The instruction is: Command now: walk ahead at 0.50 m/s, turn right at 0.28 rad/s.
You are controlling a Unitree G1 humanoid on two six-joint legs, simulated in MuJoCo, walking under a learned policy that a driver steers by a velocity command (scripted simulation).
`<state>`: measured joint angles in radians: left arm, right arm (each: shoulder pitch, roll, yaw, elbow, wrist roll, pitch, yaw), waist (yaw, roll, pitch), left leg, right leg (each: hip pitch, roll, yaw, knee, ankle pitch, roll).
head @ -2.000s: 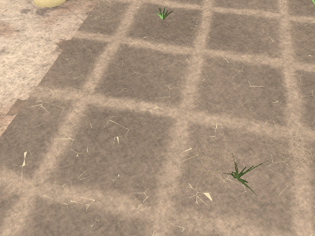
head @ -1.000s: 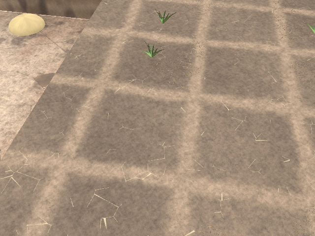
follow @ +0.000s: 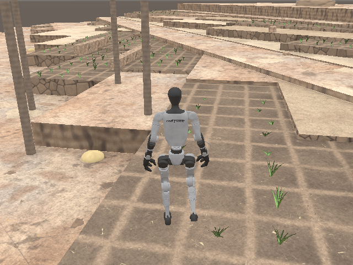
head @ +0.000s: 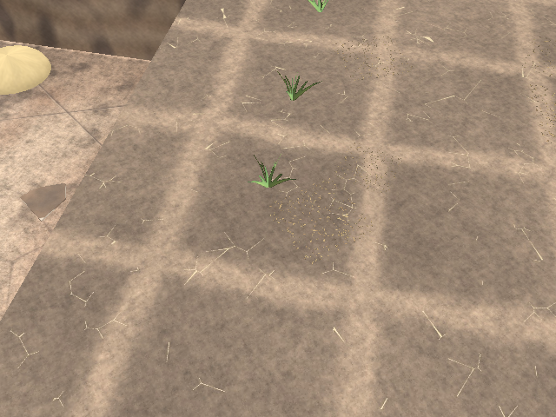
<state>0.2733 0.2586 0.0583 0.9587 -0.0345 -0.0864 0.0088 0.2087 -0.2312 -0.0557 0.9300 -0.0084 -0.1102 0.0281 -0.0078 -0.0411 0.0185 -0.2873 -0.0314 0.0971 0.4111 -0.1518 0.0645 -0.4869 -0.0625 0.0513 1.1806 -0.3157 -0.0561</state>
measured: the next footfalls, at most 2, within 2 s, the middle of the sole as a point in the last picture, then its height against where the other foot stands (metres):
right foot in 0.42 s outside the picture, level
left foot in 0.88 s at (316, 339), level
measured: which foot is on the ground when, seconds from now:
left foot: down 0.00-0.40, up 0.42-0.86, down 0.88-1.00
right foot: up 0.00-0.40, down 0.42-0.88, up 0.90-1.00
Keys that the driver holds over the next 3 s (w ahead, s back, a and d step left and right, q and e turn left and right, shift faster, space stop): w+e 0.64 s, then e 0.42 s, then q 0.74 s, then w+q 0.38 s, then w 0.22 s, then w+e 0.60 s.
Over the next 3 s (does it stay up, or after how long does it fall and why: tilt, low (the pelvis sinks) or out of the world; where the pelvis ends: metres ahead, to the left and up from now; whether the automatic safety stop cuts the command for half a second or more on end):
stays up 0.99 -0.15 -0.01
